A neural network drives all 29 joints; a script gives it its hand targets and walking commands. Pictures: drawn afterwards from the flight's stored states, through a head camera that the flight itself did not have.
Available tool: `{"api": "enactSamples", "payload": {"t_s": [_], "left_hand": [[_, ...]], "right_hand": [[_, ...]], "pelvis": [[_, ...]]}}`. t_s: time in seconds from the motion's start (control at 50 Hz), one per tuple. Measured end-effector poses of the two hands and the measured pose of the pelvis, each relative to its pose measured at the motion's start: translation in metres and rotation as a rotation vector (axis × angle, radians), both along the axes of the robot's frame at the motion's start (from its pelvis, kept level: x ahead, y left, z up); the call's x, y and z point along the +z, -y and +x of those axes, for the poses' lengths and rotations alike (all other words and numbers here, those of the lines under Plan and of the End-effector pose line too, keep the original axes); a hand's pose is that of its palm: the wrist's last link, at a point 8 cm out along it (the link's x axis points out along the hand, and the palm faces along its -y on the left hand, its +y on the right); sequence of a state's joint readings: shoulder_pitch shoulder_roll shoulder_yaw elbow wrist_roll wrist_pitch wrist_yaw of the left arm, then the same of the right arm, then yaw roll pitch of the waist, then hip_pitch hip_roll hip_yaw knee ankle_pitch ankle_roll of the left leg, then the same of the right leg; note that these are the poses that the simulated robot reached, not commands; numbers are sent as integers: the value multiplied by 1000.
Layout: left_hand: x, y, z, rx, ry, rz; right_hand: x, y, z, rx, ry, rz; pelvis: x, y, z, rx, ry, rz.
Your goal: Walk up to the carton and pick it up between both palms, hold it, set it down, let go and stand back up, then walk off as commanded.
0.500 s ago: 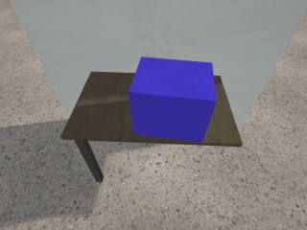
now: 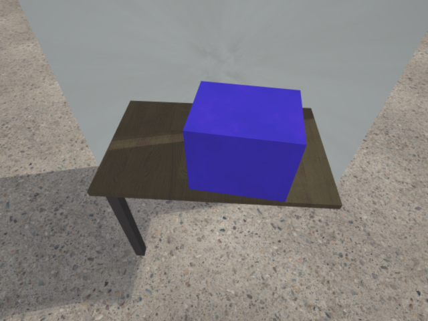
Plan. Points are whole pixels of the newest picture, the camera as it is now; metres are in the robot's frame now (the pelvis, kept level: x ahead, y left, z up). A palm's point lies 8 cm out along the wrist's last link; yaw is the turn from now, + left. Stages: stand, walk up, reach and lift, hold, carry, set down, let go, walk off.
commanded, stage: stand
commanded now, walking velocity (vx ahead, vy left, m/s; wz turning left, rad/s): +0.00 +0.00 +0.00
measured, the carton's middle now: (242, 141) +0.66 -0.07 -0.09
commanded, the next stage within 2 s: none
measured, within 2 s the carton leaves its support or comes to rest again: neither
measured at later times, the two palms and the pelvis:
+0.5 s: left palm out of the picture +0.07 +0.29 -0.13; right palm out of the picture +0.07 -0.29 -0.12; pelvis +0.00 +0.00 +0.00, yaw +0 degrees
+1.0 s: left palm out of the picture +0.07 +0.29 -0.13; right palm out of the picture +0.08 -0.28 -0.12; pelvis +0.01 +0.01 +0.00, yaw +0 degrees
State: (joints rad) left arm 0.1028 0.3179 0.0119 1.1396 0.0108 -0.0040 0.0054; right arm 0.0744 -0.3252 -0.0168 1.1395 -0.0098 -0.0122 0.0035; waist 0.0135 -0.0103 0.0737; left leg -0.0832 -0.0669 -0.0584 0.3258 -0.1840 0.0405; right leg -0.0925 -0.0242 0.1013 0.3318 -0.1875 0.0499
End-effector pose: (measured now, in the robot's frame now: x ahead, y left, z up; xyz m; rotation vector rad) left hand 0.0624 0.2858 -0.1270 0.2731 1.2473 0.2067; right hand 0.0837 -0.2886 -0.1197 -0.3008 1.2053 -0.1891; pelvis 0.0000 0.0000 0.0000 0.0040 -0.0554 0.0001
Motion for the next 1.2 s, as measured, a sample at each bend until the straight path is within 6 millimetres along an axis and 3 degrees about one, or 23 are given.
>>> {"api": "enactSamples", "payload": {"t_s": [0.56, 1.2], "left_hand": [[-2, -5, 7, -7, 1, -7], [-3, -1, 4, 2, -17, -10]], "right_hand": [[2, -2, -11, -25, -20, -14], [-1, -4, -1, -6, -24, -8]], "pelvis": [[0, -6, 4, -4, 1, -2], [0, -4, 9, 3, -4, -1]]}}
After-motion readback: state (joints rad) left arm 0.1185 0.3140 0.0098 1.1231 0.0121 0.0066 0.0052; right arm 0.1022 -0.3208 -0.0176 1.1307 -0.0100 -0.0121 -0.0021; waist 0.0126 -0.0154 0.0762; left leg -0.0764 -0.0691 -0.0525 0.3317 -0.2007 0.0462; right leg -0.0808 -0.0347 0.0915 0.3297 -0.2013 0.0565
